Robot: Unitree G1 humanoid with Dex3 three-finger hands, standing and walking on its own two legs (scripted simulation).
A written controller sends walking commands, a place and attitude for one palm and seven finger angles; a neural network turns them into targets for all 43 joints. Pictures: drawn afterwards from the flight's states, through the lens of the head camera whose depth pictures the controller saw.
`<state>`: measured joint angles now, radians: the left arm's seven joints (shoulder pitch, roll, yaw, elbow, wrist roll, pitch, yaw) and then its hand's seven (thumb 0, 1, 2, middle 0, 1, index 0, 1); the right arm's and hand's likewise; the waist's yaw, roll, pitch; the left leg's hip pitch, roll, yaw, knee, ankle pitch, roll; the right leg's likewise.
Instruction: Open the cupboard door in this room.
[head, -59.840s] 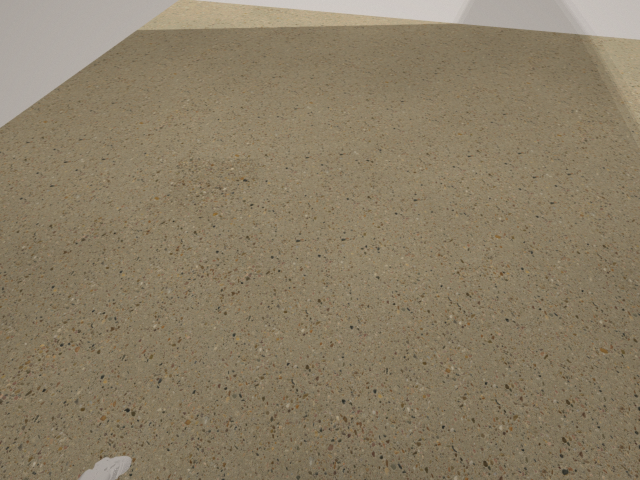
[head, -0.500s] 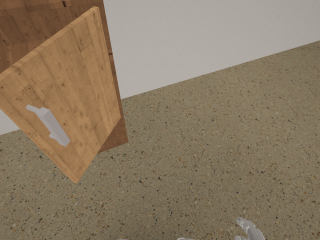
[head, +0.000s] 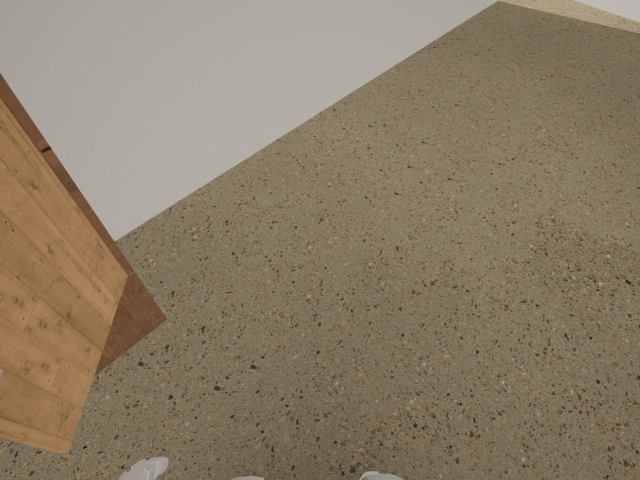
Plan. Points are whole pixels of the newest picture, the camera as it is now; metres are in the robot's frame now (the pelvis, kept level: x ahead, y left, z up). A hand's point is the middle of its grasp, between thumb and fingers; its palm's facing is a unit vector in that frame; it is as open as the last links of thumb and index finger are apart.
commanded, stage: walk to a spot facing it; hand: left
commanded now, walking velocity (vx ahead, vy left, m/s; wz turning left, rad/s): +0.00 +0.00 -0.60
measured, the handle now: out of the picture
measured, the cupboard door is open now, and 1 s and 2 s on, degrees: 43 43 43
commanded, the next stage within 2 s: turn to face it in 1.64 s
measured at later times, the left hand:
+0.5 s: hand (233, 479) +0.14 +0.12 -0.14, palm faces -0.26 -0.93 -0.24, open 7.4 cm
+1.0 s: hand (353, 309) +0.39 -0.04 -0.14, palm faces -0.62 -0.76 -0.22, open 7.4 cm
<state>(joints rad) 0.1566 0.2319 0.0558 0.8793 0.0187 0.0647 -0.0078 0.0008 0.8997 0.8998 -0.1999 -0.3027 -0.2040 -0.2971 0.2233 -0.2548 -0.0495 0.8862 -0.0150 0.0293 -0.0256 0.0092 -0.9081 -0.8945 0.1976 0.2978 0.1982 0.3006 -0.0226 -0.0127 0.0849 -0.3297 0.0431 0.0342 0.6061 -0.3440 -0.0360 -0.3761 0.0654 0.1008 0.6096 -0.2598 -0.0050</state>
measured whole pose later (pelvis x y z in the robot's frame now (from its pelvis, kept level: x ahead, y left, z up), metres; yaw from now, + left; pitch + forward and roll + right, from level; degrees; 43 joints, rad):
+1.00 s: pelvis +0.17 -0.13 +0.01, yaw -36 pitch +2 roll +1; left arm 0.09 0.24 0.08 0.92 0.03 0.02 -0.07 0.00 0.91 0.90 -0.19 -0.30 -0.20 -0.30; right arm 0.43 -0.18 -0.03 1.02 -0.05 -0.05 -0.01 0.01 -0.91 -0.89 0.20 0.30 0.20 0.30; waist -0.05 0.00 0.08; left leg -0.04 0.12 0.23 0.38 -0.34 -0.08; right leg -0.57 -0.07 -0.10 0.76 -0.21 -0.02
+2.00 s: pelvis +0.47 -0.46 +0.00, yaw -33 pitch +0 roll +1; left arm 0.14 0.17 0.05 0.98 0.02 -0.04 0.01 0.00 0.91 0.90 -0.20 -0.30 -0.20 -0.30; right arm 0.35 -0.18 -0.05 1.12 -0.02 0.04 0.00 0.01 -0.92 -0.89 0.20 0.30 0.20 0.30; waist -0.04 0.01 0.06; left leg -0.40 0.06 0.07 1.03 -0.54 -0.03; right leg -0.33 -0.12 -0.18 0.60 -0.26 0.00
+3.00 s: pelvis +0.55 -0.55 +0.01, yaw +3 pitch +1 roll +0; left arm 0.18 0.25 0.07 0.92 0.01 0.06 0.01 0.00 0.90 0.90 -0.20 -0.30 -0.20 -0.30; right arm 0.11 -0.22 -0.05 0.89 -0.03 0.04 0.01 0.01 -0.91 -0.89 0.20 0.30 0.20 0.30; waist 0.01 -0.02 0.13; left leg -0.31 0.01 0.01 0.56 -0.27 0.01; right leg -0.49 -0.10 -0.05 1.08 -0.47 0.08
